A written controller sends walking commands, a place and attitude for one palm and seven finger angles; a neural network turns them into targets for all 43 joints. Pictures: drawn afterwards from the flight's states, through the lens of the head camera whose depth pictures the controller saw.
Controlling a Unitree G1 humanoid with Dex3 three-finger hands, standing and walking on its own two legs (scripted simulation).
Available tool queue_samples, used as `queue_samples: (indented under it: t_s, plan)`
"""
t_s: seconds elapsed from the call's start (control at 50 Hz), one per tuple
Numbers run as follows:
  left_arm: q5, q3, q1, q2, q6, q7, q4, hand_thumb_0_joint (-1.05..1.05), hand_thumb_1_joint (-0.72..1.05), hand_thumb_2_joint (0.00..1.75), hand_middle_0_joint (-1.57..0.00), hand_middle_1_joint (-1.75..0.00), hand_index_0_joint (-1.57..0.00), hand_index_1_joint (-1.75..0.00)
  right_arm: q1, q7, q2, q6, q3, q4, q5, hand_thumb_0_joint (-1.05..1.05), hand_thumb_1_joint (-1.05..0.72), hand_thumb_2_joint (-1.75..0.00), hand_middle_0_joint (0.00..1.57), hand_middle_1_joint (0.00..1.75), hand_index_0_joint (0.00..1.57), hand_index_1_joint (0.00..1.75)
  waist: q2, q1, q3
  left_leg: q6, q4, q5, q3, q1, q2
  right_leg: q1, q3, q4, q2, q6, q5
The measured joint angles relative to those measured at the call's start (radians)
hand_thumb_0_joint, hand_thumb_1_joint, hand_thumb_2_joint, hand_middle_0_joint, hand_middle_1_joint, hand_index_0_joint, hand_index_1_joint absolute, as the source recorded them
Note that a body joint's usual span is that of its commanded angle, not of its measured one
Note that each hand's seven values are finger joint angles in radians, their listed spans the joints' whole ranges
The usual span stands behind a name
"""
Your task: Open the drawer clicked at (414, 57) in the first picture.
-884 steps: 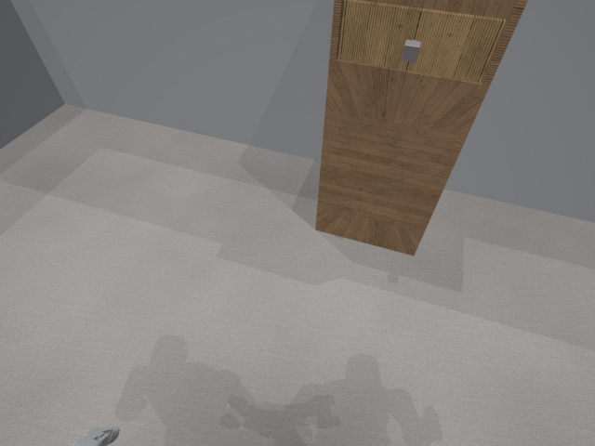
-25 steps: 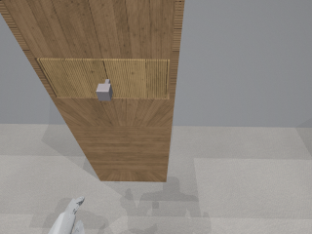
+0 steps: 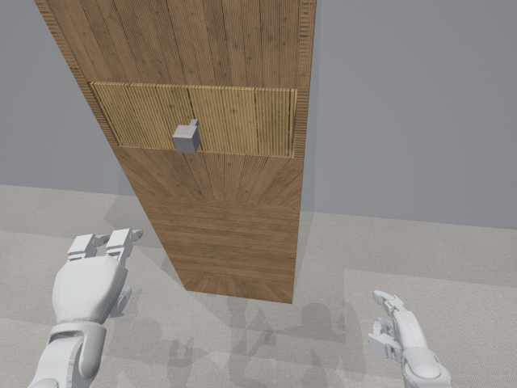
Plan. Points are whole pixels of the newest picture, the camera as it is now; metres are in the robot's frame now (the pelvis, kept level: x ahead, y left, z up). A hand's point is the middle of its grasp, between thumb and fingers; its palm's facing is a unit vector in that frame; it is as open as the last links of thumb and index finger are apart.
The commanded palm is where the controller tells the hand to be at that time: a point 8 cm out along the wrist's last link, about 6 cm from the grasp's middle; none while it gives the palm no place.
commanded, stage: raise the hand with hooked fingers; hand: left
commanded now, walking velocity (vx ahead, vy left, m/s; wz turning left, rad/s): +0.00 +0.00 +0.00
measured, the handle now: (190, 133) +0.52 +0.21 +0.11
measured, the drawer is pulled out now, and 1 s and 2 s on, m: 0.00 0.00 0.00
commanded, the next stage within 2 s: move the hooked fingers above the handle in 1.26 s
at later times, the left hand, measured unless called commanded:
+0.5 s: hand (103, 218) +0.29 +0.26 +0.14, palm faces +0.12 -0.09 -0.99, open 12.7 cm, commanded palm +0.26 +0.26 +0.20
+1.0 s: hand (56, 152) +0.32 +0.30 +0.23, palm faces +0.14 -0.05 -0.99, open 13.8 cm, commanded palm +0.27 +0.29 +0.28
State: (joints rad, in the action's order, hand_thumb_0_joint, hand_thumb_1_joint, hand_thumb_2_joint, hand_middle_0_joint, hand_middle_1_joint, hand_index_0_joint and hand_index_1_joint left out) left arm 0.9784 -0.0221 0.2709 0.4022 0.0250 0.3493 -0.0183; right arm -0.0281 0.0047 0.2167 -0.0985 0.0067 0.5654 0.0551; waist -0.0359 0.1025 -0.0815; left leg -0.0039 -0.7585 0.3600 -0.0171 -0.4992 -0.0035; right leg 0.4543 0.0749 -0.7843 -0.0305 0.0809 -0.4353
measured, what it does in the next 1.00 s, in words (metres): shifts its weight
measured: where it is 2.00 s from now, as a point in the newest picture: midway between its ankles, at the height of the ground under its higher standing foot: outside the picture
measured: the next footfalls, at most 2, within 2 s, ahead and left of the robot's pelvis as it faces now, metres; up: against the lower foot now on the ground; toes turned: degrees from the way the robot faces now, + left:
none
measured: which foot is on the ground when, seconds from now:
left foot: down 0.00-1.00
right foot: down 0.00-1.00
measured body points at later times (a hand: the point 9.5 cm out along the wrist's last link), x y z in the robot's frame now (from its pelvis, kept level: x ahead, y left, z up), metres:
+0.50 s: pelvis +0.01 +0.02 +0.03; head +0.03 -0.02 +0.47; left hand +0.28 +0.27 +0.19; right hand +0.21 -0.21 -0.08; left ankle +0.02 +0.13 -0.71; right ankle -0.02 -0.06 -0.71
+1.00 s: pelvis -0.01 +0.05 +0.03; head +0.00 +0.01 +0.48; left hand +0.30 +0.30 +0.28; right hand +0.20 -0.15 -0.08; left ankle +0.02 +0.13 -0.71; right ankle -0.02 -0.06 -0.71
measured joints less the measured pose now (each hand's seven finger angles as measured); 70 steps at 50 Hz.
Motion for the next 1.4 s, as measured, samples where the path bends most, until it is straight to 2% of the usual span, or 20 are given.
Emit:
queue_samples:
  t_s: [0.06,0.14,0.28,0.4,0.56,0.7,0.8,0.92,1.02,1.12,1.22,1.3,1.4]
  plan:
    - [-0.029,0.002,-0.014,0.013,0.027,-0.08,-0.023,0.0,0.27,0.64,-0.26,-0.7,-0.27,-0.7,-0.022,0.003,-0.02,-0.012,0.028,0.007,-0.013,0.01,-0.9,-0.9,0.2,0.29,0.2,0.3,-0.005,-0.015,0.006,0.001,0.077,-0.026,-0.017,0.067,0.002,-0.053,-0.02,0.062,-0.004,-0.003,0.026]
    - [-0.054,0.018,0.005,0.042,0.012,-0.156,-0.07,0.0,0.18,0.6,-0.27,-0.76,-0.27,-0.75,-0.062,0.004,-0.013,-0.017,0.039,0.011,-0.018,0.01,-0.9,-0.9,0.2,0.3,0.2,0.3,-0.012,-0.032,0.024,0.004,0.154,-0.054,-0.033,0.131,0.003,-0.106,-0.038,0.128,-0.008,-0.005,0.054]
    - [-0.082,0.053,0.006,0.065,-0.032,-0.165,-0.137,0.0,0.02,0.53,-0.28,-0.87,-0.29,-0.86,-0.113,0.008,0.049,-0.018,-0.011,0.052,-0.026,0.01,-0.9,-0.9,0.2,0.3,0.2,0.3,-0.029,-0.027,0.049,0.011,0.205,-0.075,-0.03,0.168,-0.007,-0.146,-0.038,0.182,0.0,-0.015,0.075]
    - [-0.096,0.043,-0.092,0.081,-0.004,-0.192,-0.12,0.0,-0.12,0.47,-0.29,-0.96,-0.3,-0.95,-0.106,0.017,0.074,-0.023,-0.038,0.081,-0.042,0.01,-0.9,-0.9,0.2,0.29,0.19,0.3,-0.038,-0.02,0.061,0.024,0.23,-0.088,-0.021,0.193,-0.022,-0.178,-0.029,0.21,0.014,-0.028,0.087]
    - [-0.128,0.022,-0.233,0.12,0.045,-0.295,-0.12,0.0,-0.3,0.39,-0.3,-1.08,-0.31,-1.07,-0.052,0.01,0.05,-0.036,-0.015,0.061,-0.063,0.01,-0.91,-0.9,0.2,0.29,0.19,0.3,-0.051,-0.025,0.068,0.039,0.285,-0.114,-0.023,0.258,-0.034,-0.247,-0.033,0.275,0.024,-0.046,0.118]
    - [-0.142,0.01,-0.369,0.147,0.094,-0.394,-0.106,0.0,-0.43,0.33,-0.31,-1.16,-0.32,-1.15,-0.025,-0.009,0.033,-0.051,0.016,0.045,-0.072,0.01,-0.9,-0.9,0.2,0.29,0.19,0.3,-0.062,-0.016,0.076,0.052,0.328,-0.142,-0.021,0.294,-0.045,-0.288,-0.031,0.324,0.034,-0.059,0.149]
    - [-0.147,0.004,-0.456,0.172,0.108,-0.46,-0.092,0.0,-0.47,0.31,-0.31,-1.19,-0.32,-1.18,-0.028,-0.016,0.031,-0.057,0.032,0.049,-0.076,0.01,-0.9,-0.9,0.2,0.29,0.2,0.3,-0.063,-0.009,0.084,0.06,0.346,-0.159,-0.017,0.304,-0.053,-0.301,-0.027,0.344,0.041,-0.067,0.165]
    - [-0.162,0.011,-0.55,0.206,0.098,-0.513,-0.073,0.0,-0.49,0.31,-0.32,-1.2,-0.32,-1.19,-0.046,-0.022,0.04,-0.052,0.036,0.063,-0.078,0.01,-0.9,-0.9,0.2,0.29,0.2,0.3,-0.067,-0.007,0.094,0.068,0.359,-0.176,-0.014,0.307,-0.06,-0.306,-0.024,0.358,0.048,-0.074,0.181]
    - [-0.178,0.039,-0.549,0.212,0.107,-0.555,-0.064,0.0,-0.49,0.3,-0.31,-1.2,-0.32,-1.19,-0.067,-0.036,0.051,-0.059,0.032,0.055,-0.084,0.01,-0.9,-0.9,0.2,0.29,0.2,0.3,-0.07,-0.015,0.096,0.072,0.37,-0.189,-0.021,0.302,-0.062,-0.296,-0.031,0.361,0.05,-0.078,0.193]
    - [-0.184,0.032,-0.498,0.204,0.062,-0.561,-0.096,-0.01,-0.49,0.3,-0.31,-1.2,-0.32,-1.2,-0.092,-0.037,0.061,-0.045,0.022,0.052,-0.08,0.01,-0.9,-0.9,0.2,0.29,0.2,0.3,-0.065,-0.018,0.106,0.074,0.367,-0.195,-0.023,0.295,-0.061,-0.288,-0.033,0.357,0.049,-0.078,0.198]
    - [-0.187,0.022,-0.488,0.205,0.008,-0.51,-0.106,0.0,-0.49,0.3,-0.32,-1.2,-0.33,-1.2,-0.101,-0.029,0.062,-0.027,0.013,0.074,-0.078,0.01,-0.9,-0.9,0.2,0.29,0.19,0.3,-0.058,-0.009,0.115,0.071,0.363,-0.199,-0.019,0.291,-0.06,-0.284,-0.028,0.351,0.048,-0.075,0.201]
    - [-0.179,0.026,-0.518,0.204,0.027,-0.478,-0.075,0.0,-0.49,0.3,-0.32,-1.2,-0.33,-1.2,-0.093,-0.026,0.059,-0.025,0.013,0.089,-0.083,0.01,-0.9,-0.9,0.2,0.29,0.19,0.3,-0.057,-0.003,0.116,0.067,0.365,-0.206,-0.016,0.288,-0.058,-0.28,-0.025,0.349,0.047,-0.071,0.204]
    - [-0.167,0.019,-0.535,0.193,0.078,-0.494,-0.051,0.0,-0.49,0.3,-0.32,-1.2,-0.32,-1.2,-0.078,-0.024,0.055,-0.027,0.02,0.083,-0.087,0.01,-0.9,-0.9,0.2,0.29,0.19,0.3,-0.067,-0.005,0.112,0.063,0.37,-0.211,-0.013,0.29,-0.056,-0.28,-0.022,0.348,0.044,-0.067,0.205]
